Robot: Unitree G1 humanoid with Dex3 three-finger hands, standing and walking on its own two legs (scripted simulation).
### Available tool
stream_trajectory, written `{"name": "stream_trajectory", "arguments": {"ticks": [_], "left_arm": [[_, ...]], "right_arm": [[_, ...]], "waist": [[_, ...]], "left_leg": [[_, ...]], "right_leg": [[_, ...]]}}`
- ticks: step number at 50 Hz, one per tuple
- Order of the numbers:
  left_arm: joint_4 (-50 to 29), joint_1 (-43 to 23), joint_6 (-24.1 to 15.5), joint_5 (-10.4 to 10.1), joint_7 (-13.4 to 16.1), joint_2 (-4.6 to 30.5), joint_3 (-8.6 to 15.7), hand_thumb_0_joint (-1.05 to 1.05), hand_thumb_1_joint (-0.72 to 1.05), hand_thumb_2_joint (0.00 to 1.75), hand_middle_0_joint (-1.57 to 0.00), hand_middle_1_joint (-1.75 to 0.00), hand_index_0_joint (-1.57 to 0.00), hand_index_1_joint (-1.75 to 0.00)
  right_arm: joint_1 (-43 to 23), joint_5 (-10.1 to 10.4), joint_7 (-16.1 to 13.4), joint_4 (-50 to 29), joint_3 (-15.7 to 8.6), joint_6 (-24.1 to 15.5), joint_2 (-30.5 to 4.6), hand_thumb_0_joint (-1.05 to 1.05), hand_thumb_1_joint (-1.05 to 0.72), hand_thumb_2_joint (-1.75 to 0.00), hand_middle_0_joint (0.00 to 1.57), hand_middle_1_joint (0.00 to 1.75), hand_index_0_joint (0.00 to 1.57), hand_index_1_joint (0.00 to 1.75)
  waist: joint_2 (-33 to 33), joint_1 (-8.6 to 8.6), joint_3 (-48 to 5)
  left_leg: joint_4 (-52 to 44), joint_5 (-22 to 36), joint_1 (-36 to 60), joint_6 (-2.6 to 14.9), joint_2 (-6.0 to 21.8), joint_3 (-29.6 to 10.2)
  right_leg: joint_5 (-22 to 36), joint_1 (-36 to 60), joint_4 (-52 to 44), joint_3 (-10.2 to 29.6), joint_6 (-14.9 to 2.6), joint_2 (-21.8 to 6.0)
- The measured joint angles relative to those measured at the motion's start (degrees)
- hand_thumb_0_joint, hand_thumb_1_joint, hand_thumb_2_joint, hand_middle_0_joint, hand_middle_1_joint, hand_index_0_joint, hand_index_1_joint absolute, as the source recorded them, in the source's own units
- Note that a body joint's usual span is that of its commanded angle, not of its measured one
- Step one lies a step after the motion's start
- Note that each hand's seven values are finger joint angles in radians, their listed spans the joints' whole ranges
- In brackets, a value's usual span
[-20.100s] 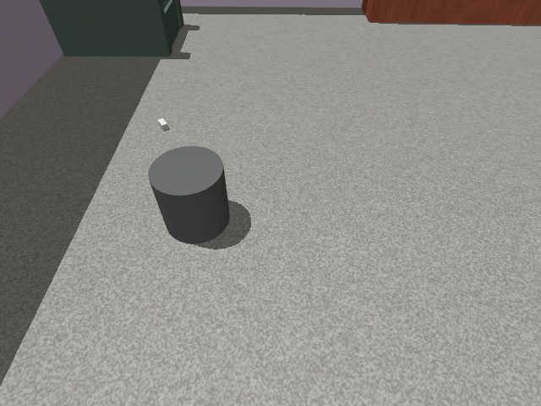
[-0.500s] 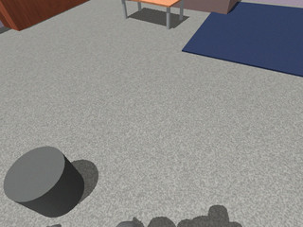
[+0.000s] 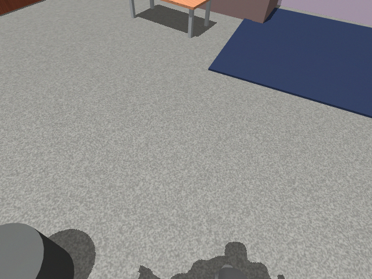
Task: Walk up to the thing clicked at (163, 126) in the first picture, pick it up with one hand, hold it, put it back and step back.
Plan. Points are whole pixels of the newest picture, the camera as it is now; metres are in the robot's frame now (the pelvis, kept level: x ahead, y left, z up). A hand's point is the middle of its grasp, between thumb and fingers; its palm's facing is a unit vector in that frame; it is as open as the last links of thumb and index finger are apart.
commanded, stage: walk up
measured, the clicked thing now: out of the picture +0.25 +1.51 -0.75
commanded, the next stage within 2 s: stand in 1.88 s
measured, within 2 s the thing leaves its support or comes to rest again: neither
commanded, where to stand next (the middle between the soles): +0.43 +0.00 m, yaw +2 degrees
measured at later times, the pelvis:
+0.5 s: pelvis +0.18 -0.01 -0.01, yaw +9 degrees
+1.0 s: pelvis +0.32 -0.03 -0.03, yaw +18 degrees
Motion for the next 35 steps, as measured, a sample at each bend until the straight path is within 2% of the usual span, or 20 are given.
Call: {"name": "stream_trajectory", "arguments": {"ticks": [4, 7, 8, 9, 11, 13, 16, 21, 25, 27, 28, 30, 32, 35], "left_arm": [[-0.2, -1.8, -0.1, 0.2, -0.5, -0.7, 0.3, 0.01, 0.91, 0.9, -0.21, -0.3, -0.2, -0.3], [-0.7, -2.4, -1.1, 0.4, -0.5, -0.8, 0.7, 0.01, 0.91, 0.9, -0.21, -0.3, -0.21, -0.3], [-1.1, -3.1, -1.5, 0.7, -0.3, -1.2, 1.0, 0.01, 0.91, 0.9, -0.21, -0.3, -0.21, -0.3], [-1.7, -3.8, -1.9, 0.7, 0.0, -1.5, 1.1, 0.01, 0.91, 0.9, -0.21, -0.3, -0.21, -0.3], [-3.3, -4.4, -2.6, 0.2, 0.4, -2.4, 0.6, 0.01, 0.91, 0.9, -0.21, -0.3, -0.21, -0.3], [-4.4, -4.2, -2.7, -0.1, 0.7, -3.4, 0.1, 0.01, 0.91, 0.9, -0.21, -0.3, -0.21, -0.3], [-5.2, -3.0, -2.6, 0.0, 0.7, -4.0, -0.3, 0.01, 0.91, 0.9, -0.21, -0.3, -0.21, -0.3], [-5.7, -0.5, -2.2, 0.5, 0.5, -2.9, 0.3, 0.01, 0.9, 0.9, -0.21, -0.3, -0.21, -0.3], [-5.3, 1.7, -1.1, 0.6, 0.2, -1.1, 0.9, 0.01, 0.9, 0.9, -0.21, -0.3, -0.21, -0.3], [-4.7, 2.9, -0.2, 0.7, 0.3, -0.1, 1.1, 0.01, 0.9, 0.9, -0.21, -0.3, -0.21, -0.3], [-4.1, 3.1, 0.3, 0.8, 0.5, 0.3, 1.3, 0.01, 0.9, 0.9, -0.21, -0.3, -0.21, -0.3], [-2.5, 2.6, 1.6, 0.4, 1.0, 0.2, 1.3, 0.01, 0.91, 0.9, -0.21, -0.3, -0.21, -0.3], [-1.7, 1.9, 2.2, 0.1, 1.3, 0.4, 0.9, 0.01, 0.91, 0.9, -0.21, -0.3, -0.2, -0.3], [-1.7, 1.1, 2.1, -0.1, 1.1, 0.6, 1.0, 0.01, 0.91, 0.9, -0.21, -0.3, -0.2, -0.3]], "right_arm": [[1.8, 0.1, 0.1, 0.4, -0.2, 0.7, -1.0, 0.0, -0.9, -0.9, 0.2, 0.3, 0.2, 0.3], [3.2, 0.4, -0.1, 0.5, -0.2, 1.5, -1.5, 0.0, -0.9, -0.9, 0.2, 0.3, 0.2, 0.3], [3.3, 0.6, -0.4, 0.7, -0.2, 1.8, -1.5, 0.0, -0.9, -0.9, 0.2, 0.3, 0.2, 0.3], [3.2, 0.7, -0.7, 1.2, -0.1, 2.1, -1.2, 0.0, -0.9, -0.9, 0.2, 0.3, 0.2, 0.3], [2.7, 0.5, -1.0, 2.1, 0.4, 2.9, -0.8, 0.0, -0.9, -0.9, 0.2, 0.3, 0.2, 0.3], [2.3, 0.6, -0.9, 2.7, 0.6, 3.0, -0.9, 0.0, -0.9, -0.9, 0.2, 0.3, 0.2, 0.3], [1.7, 0.2, -0.1, 2.8, 0.4, 2.7, -1.0, 0.0, -0.9, -0.9, 0.2, 0.3, 0.2, 0.3], [0.6, -0.3, 0.8, 2.2, -0.4, 2.4, -1.2, 0.0, -0.9, -0.9, 0.2, 0.3, 0.2, 0.3], [0.0, -0.2, 1.0, 1.8, -0.9, 1.9, -1.4, 0.0, -0.9, -0.9, 0.2, 0.3, 0.2, 0.3], [0.3, -0.3, 0.7, 1.4, -1.3, 1.0, -1.7, 0.0, -0.9, -0.9, 0.2, 0.3, 0.2, 0.3], [-0.1, -0.4, 0.2, 1.1, -1.4, 0.5, -1.6, 0.0, -0.9, -0.9, 0.2, 0.3, 0.2, 0.3], [-0.1, -0.1, -0.5, -0.2, -1.4, -0.2, -1.7, 0.0, -0.9, -0.9, 0.2, 0.3, 0.2, 0.3], [0.1, 0.3, -1.2, -1.1, -1.0, -0.5, -1.1, 0.0, -0.9, -0.9, 0.2, 0.3, 0.2, 0.3], [1.1, 0.6, -1.8, -1.7, 0.0, -1.0, -0.5, 0.0, -0.9, -0.9, 0.2, 0.3, 0.2, 0.3]], "waist": [[1.6, -0.9, -0.2], [3.0, -1.15, -0.9], [4.3, -1.25, -0.5], [4.7, -1.11, -0.2], [4.8, -0.35, 0.2], [5.6, 0.32, 0.0], [6.0, 0.9, -0.8], [4.8, 2.21, -1.0], [3.2, 3.4, -1.4], [1.7, 3.39, -2.0], [0.1, 3.3, -1.7], [-0.4, 2.2, -1.2], [-1.0, 1.68, -0.6], [-1.9, 1.47, -0.1]], "left_leg": [[1.1, -3.5, 2.4, -1.22, 0.2, -0.1], [6.8, -8.8, 2.3, -2.15, 1.4, -0.9], [11.4, -10.1, 0.7, -1.18, 2.5, -2.6], [17.4, -10.6, -1.8, -0.39, 2.2, -4.7], [28.7, -10.4, -7.1, 0.3, 0.3, -7.2], [33.2, -7.6, -11.4, 0.4, 0.4, -7.7], [30.7, -3.6, -15.8, -0.39, 2.1, -7.0], [18.4, 0.7, -18.4, -1.45, 4.0, -5.3], [9.8, 5.5, -15.8, -1.07, 3.5, -3.2], [8.1, 4.7, -13.5, -0.43, 1.9, -2.2], [10.0, 3.1, -13.5, -0.03, 0.7, -1.5], [12.6, 0.7, -13.5, 0.58, -0.1, -2.0], [11.5, 0.4, -11.8, 0.83, -0.5, -2.6], [8.6, 0.7, -9.0, 0.47, -1.0, -3.5]], "right_leg": [[4.6, 2.0, -9.0, -0.9, -0.5, 0.1], [7.0, 6.2, -14.1, -2.1, -1.02, 1.9], [6.1, 6.5, -12.6, -3.2, -0.81, 2.6], [4.6, 6.7, -11.0, -4.0, -0.68, 2.5], [2.8, 8.3, -10.7, -5.0, -0.65, 1.8], [2.6, 11.1, -13.4, -6.2, -0.66, 1.6], [2.7, 14.9, -17.5, -8.0, -0.89, 1.7], [0.5, 19.0, -19.6, -10.2, -0.4, 1.3], [-4.3, 20.7, -16.1, -11.5, 0.88, 0.3], [-8.8, 20.3, -10.8, -11.7, 0.92, -1.4], [-10.1, 18.7, -5.5, -10.1, -0.12, -3.0], [-11.8, 13.5, 7.1, -4.9, -1.07, -1.2], [-10.5, 8.3, 15.8, -2.3, -1.55, 0.1], [-7.7, 2.8, 16.0, -1.1, -1.4, -0.6]]}}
